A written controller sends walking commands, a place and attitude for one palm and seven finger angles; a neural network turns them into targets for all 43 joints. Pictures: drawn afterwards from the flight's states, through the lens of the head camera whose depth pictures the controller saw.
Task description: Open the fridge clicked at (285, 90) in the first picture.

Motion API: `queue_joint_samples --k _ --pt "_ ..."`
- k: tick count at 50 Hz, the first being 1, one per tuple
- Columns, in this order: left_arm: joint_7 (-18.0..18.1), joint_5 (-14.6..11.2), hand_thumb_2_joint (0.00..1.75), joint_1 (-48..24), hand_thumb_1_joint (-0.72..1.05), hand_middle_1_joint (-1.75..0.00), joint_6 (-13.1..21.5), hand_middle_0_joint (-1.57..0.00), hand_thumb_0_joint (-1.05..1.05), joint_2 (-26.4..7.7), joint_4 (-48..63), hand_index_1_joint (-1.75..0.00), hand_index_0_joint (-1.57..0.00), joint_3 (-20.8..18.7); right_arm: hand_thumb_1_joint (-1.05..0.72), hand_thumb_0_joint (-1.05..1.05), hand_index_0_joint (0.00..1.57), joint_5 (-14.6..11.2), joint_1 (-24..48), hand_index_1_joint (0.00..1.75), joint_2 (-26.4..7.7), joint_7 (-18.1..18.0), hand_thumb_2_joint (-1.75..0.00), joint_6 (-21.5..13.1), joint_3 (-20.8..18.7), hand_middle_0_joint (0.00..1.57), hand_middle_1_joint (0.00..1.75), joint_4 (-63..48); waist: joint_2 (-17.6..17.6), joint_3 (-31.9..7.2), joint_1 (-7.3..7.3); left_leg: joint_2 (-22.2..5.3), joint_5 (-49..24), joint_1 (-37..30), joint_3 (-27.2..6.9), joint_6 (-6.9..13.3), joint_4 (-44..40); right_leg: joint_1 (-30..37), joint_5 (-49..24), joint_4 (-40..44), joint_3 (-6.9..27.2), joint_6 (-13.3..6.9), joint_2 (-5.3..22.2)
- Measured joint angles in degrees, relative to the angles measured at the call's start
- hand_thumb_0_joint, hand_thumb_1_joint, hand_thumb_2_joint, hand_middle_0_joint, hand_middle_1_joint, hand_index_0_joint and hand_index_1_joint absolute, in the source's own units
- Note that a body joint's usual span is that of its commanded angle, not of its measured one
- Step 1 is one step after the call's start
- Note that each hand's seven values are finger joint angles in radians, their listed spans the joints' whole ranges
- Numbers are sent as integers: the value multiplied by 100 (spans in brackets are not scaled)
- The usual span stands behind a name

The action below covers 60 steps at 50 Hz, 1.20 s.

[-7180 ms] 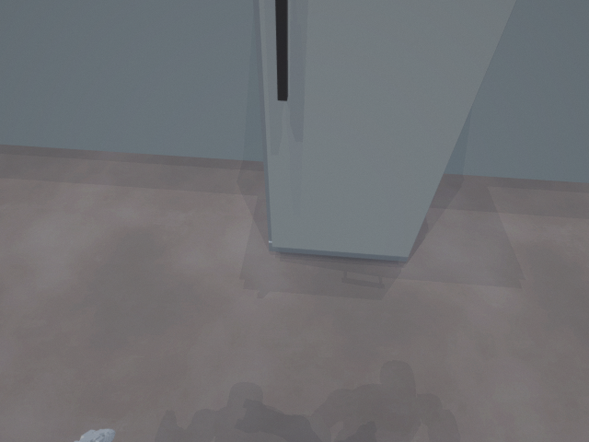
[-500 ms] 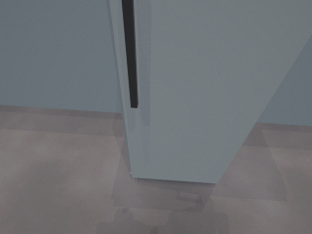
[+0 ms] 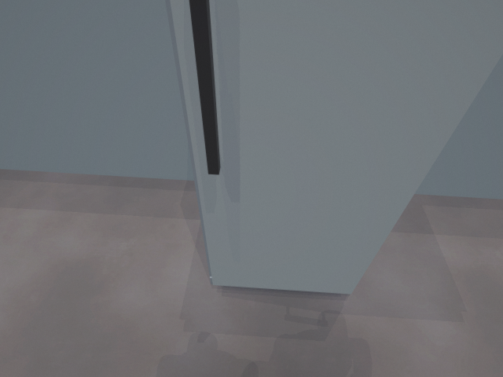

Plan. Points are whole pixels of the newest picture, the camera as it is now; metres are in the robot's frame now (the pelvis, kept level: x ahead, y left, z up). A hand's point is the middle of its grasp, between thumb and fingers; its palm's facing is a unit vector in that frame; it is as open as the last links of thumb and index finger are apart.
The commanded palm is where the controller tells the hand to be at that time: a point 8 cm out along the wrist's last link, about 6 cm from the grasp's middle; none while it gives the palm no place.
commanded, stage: look again from close up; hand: left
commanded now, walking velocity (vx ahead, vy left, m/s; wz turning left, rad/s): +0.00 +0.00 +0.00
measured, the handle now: (207, 63) +0.55 +0.11 +0.24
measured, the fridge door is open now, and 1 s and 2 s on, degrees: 0 0 0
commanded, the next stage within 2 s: shuffle to correct the standing spot in 0.90 s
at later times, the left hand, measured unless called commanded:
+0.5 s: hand out of the picture -0.01 +0.16 -0.18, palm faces +0.03 -0.99 -0.17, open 7.4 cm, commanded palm none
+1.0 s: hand out of the picture +0.01 +0.18 -0.17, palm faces +0.01 -0.98 -0.21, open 7.4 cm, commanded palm none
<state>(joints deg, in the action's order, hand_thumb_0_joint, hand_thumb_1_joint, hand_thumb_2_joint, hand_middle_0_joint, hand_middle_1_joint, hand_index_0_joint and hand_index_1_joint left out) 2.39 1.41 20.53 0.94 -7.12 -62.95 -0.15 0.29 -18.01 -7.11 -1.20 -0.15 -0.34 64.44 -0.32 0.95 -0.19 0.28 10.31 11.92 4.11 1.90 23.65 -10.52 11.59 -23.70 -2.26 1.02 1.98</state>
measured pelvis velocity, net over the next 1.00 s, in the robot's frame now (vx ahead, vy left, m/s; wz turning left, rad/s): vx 0.02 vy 0.00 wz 0.00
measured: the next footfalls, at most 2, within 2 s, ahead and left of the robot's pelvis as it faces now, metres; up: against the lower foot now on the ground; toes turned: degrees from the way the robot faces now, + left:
none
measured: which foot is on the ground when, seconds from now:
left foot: down 0.00-1.00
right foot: down 0.00-1.00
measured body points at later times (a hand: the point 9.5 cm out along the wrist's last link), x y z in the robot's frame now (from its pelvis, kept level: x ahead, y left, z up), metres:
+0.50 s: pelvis +0.01 +0.00 +0.00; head +0.01 +0.01 +0.45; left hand -0.01 +0.21 -0.16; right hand +0.00 -0.22 -0.16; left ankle +0.03 +0.10 -0.74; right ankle +0.01 -0.13 -0.74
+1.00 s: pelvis +0.02 +0.00 +0.00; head +0.02 +0.00 +0.45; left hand +0.01 +0.23 -0.16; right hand +0.03 -0.23 -0.15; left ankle +0.03 +0.10 -0.74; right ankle +0.01 -0.13 -0.74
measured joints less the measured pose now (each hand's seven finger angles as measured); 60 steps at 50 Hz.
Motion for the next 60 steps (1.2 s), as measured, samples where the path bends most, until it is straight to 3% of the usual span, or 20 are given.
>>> queue_joint_samples --k 52,60 --pt "-64 -6 90 -382 90 -30 6 -20 0 -331 -71 -30 -20 -12 -90 0 20 10 356 30 -314 -4 -90 -57 34 20 30 39 -27 69 17 16 48 -257 -8 -16 -219 258 49 219 -4 4 3" --pt "-107 38 90 -189 90 -30 -82 -20 0 -265 -108 -30 -20 -37 -91 0 20 56 209 30 -173 -5 -90 7 4 20 30 54 -111 -110 -1 38 251 -248 51 -47 -88 90 384 -205 60 -44 36"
